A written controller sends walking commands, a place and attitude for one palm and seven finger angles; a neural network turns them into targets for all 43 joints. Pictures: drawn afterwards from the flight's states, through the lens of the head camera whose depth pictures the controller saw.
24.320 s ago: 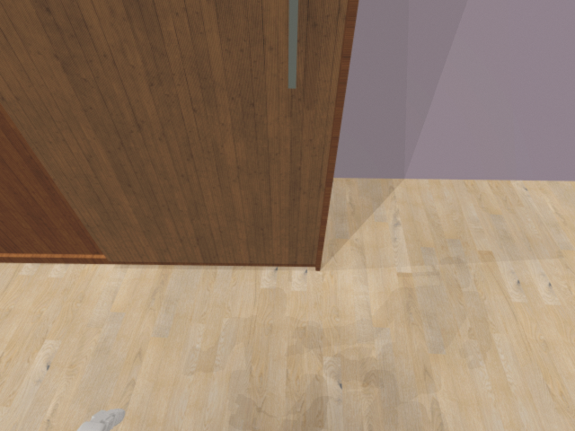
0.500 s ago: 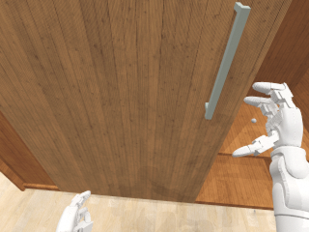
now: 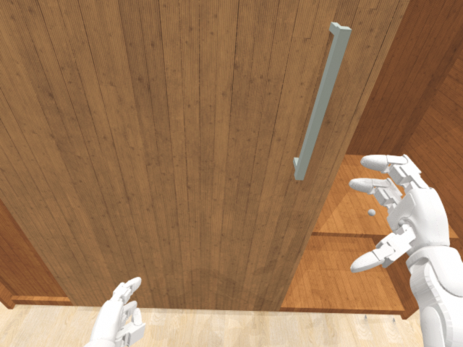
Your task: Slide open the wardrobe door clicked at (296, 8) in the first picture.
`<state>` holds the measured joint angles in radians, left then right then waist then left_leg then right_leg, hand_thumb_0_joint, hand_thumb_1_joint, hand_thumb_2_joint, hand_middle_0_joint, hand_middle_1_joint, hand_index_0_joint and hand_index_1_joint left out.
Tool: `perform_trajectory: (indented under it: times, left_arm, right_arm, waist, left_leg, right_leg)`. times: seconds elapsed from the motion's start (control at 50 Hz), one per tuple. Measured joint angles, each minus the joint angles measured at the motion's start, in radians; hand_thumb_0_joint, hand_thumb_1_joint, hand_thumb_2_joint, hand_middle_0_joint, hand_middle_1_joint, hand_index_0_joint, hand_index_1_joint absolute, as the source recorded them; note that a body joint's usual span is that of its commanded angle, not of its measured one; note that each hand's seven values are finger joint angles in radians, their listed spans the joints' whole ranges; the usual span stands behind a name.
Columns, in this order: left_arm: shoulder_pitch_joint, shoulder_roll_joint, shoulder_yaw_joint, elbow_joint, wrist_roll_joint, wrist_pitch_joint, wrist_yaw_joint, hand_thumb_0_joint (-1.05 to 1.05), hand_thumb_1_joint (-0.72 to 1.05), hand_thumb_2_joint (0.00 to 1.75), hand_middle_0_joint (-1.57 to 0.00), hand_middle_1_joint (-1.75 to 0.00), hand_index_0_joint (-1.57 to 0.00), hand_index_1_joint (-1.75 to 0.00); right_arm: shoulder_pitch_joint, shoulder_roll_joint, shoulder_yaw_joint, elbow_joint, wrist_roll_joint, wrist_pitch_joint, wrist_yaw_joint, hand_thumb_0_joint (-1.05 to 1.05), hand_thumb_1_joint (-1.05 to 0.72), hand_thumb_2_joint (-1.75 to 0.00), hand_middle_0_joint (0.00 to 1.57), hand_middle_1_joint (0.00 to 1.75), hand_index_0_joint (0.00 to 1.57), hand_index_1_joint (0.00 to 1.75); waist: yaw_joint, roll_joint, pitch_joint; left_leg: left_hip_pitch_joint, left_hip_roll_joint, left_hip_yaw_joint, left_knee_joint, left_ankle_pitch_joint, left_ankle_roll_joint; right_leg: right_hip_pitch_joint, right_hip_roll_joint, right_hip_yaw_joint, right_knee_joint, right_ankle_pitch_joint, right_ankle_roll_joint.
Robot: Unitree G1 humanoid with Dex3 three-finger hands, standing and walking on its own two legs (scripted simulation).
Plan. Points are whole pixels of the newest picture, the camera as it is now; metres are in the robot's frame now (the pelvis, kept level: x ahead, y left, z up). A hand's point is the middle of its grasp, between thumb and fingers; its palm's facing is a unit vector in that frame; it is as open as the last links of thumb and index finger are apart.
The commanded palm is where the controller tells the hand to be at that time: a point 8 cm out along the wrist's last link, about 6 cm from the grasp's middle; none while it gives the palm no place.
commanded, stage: draw the hand back to the body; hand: right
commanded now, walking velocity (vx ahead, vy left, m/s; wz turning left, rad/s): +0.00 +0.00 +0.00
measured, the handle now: (314, 111) +0.47 -0.15 +0.23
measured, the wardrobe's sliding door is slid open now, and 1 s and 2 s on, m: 0.56 0.56 0.56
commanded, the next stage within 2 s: step back with the hand held close in 1.46 s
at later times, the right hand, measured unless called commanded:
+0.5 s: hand (414, 235) +0.21 -0.23 +0.19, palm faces +0.29 +0.93 -0.21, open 14.1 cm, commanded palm +0.17 -0.27 +0.18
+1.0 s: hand (442, 245) +0.21 -0.28 +0.17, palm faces +0.42 +0.84 -0.33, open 9.6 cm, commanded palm +0.16 -0.32 +0.18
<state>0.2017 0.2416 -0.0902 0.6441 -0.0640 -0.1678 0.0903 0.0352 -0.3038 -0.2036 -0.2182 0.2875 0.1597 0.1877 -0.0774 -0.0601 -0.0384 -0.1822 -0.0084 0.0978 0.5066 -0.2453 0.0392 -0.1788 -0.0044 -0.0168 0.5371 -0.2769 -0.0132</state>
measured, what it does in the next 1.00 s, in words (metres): stands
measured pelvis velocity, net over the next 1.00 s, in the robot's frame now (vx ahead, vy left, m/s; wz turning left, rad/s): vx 0.01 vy -0.03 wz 0.02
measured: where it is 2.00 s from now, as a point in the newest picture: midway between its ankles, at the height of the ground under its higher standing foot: outside the picture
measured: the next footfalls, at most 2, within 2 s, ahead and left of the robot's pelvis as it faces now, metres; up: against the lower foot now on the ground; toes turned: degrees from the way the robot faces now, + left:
none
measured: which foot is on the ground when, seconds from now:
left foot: down 0.00-1.00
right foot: down 0.00-1.00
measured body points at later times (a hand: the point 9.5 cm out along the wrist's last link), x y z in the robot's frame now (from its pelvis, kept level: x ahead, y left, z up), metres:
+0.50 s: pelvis -0.01 +0.00 +0.00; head -0.06 +0.02 +0.45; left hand +0.19 +0.22 -0.05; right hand +0.19 -0.28 +0.20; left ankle +0.03 +0.09 -0.73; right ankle +0.01 -0.11 -0.73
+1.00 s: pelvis +0.01 -0.03 +0.01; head -0.02 -0.02 +0.46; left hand +0.20 +0.19 -0.07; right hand +0.18 -0.32 +0.19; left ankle +0.03 +0.09 -0.73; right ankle +0.01 -0.11 -0.73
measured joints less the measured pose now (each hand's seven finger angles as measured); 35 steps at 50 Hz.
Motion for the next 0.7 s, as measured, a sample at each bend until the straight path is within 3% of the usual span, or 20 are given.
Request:
perform_trajectory:
  times: [0.04, 0.08, 0.2, 0.34, 0.4, 0.48, 0.56, 0.7]
  left_arm:
    - [-0.005, 0.003, -0.004, 0.002, -0.004, -0.002, 0.004, 0.02, 0.90, 0.90, -0.20, -0.30, -0.21, -0.30]
    - [-0.010, 0.005, -0.003, -0.001, -0.005, -0.008, 0.001, 0.02, 0.90, 0.90, -0.20, -0.30, -0.21, -0.30]
    - [-0.006, 0.018, 0.009, -0.018, -0.007, -0.021, -0.013, 0.02, 0.90, 0.90, -0.20, -0.30, -0.21, -0.30]
    - [-0.012, 0.033, 0.019, -0.016, -0.011, -0.027, 0.003, 0.02, 0.90, 0.90, -0.20, -0.30, -0.21, -0.30]
    - [-0.003, 0.033, 0.018, -0.013, -0.009, -0.044, 0.008, 0.02, 0.90, 0.90, -0.20, -0.30, -0.20, -0.30]
    - [-0.019, 0.016, 0.032, 0.006, 0.032, -0.053, -0.007, 0.02, 0.90, 0.90, -0.20, -0.30, -0.20, -0.30]
    - [-0.016, -0.002, 0.042, 0.022, 0.051, -0.038, -0.018, 0.02, 0.90, 0.90, -0.20, -0.30, -0.21, -0.30]
    - [0.016, -0.015, 0.046, 0.058, 0.067, -0.015, -0.020, 0.02, 0.90, 0.90, -0.20, -0.30, -0.21, -0.30]
  right_arm:
    - [-0.002, -0.021, -0.019, -0.005, 0.020, 0.088, 0.017, -0.01, 0.56, -0.20, 0.26, 1.16, 0.25, 1.15]
    - [0.014, -0.031, -0.047, -0.024, 0.039, 0.128, 0.022, -0.01, 0.55, -0.20, 0.26, 1.16, 0.25, 1.15]
    - [0.090, -0.017, -0.096, -0.097, 0.067, 0.128, 0.034, -0.01, 0.55, -0.20, 0.26, 1.15, 0.25, 1.15]
    - [0.109, -0.026, -0.100, -0.082, 0.046, 0.140, 0.026, -0.01, 0.55, -0.20, 0.26, 1.15, 0.25, 1.15]
    - [0.115, -0.033, -0.105, -0.086, 0.051, 0.111, 0.036, -0.01, 0.52, -0.22, 0.25, 1.14, 0.25, 1.13]
    - [0.153, -0.045, -0.076, -0.103, -0.073, -0.055, -0.125, -0.01, 0.44, -0.26, 0.25, 1.09, 0.25, 1.09]
    - [0.212, -0.027, -0.059, -0.113, -0.141, -0.175, -0.226, -0.01, 0.33, -0.31, 0.25, 1.02, 0.24, 1.02]
    - [0.293, -0.018, -0.047, -0.126, -0.195, -0.257, -0.280, 0.00, 0.10, -0.42, 0.24, 0.89, 0.24, 0.89]
  waist:
    - [0.007, -0.007, -0.007]
    - [0.015, -0.011, -0.015]
    - [0.013, -0.009, -0.034]
    - [0.002, -0.004, -0.007]
    - [0.001, -0.003, -0.004]
    - [0.011, -0.004, 0.023]
    - [0.010, 0.005, 0.052]
    - [0.004, 0.006, 0.070]
  left_leg:
    - [0.011, -0.001, -0.002, -0.011, 0.005, 0.000]
    - [0.017, -0.001, -0.005, -0.016, 0.008, 0.000]
    - [0.029, -0.005, -0.009, -0.017, 0.008, 0.002]
    - [0.039, -0.007, 0.002, -0.020, 0.017, 0.004]
    - [0.043, -0.005, 0.004, -0.023, 0.020, 0.003]
    - [0.048, -0.013, 0.003, -0.049, 0.039, 0.001]
    - [0.050, -0.009, -0.008, -0.073, 0.056, -0.003]
    - [0.082, 0.006, -0.020, -0.104, 0.062, -0.017]
  right_leg:
    - [0.013, 0.000, -0.002, -0.013, 0.006, 0.000]
    - [0.022, -0.001, -0.005, -0.023, 0.010, 0.001]
    - [0.036, -0.004, -0.008, -0.025, 0.009, 0.004]
    - [0.036, -0.006, 0.002, -0.012, 0.013, 0.004]
    - [0.037, -0.004, 0.005, -0.013, 0.017, 0.003]
    - [0.033, -0.011, 0.004, -0.017, 0.022, 0.003]
    - [0.042, -0.006, -0.008, -0.048, 0.040, -0.003]
    - [0.083, 0.012, -0.018, -0.097, 0.051, -0.017]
